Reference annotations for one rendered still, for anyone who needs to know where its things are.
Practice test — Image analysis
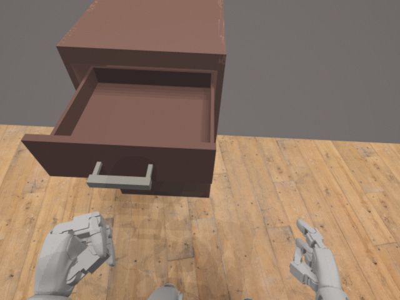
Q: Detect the robot left hand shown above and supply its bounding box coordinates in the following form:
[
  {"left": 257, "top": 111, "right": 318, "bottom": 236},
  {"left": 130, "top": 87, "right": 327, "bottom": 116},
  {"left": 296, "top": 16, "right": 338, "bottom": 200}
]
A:
[{"left": 34, "top": 211, "right": 116, "bottom": 297}]

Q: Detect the robot right hand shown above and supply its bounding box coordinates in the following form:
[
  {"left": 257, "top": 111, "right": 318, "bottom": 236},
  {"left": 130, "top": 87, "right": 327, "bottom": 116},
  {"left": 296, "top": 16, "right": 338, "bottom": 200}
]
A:
[{"left": 290, "top": 219, "right": 342, "bottom": 293}]

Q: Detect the drawer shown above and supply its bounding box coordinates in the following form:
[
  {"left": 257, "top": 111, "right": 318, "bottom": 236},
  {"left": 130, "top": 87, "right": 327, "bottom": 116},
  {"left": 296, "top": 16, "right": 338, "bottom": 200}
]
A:
[{"left": 21, "top": 66, "right": 216, "bottom": 184}]

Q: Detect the handle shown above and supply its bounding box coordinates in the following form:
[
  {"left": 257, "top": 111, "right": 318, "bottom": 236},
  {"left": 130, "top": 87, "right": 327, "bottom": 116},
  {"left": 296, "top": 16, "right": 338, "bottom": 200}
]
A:
[{"left": 86, "top": 162, "right": 153, "bottom": 190}]

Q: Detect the robot left thigh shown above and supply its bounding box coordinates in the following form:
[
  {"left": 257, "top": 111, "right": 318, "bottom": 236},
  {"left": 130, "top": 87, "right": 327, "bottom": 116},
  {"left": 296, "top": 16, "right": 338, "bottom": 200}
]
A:
[{"left": 147, "top": 287, "right": 183, "bottom": 300}]

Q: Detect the right robot forearm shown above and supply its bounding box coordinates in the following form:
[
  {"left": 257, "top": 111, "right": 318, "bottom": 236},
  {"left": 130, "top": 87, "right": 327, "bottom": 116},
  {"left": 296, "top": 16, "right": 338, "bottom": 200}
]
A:
[{"left": 316, "top": 287, "right": 349, "bottom": 300}]

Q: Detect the cabinet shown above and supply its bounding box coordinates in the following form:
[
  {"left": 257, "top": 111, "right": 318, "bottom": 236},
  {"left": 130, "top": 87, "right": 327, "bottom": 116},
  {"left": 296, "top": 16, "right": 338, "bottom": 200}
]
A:
[{"left": 56, "top": 0, "right": 226, "bottom": 198}]

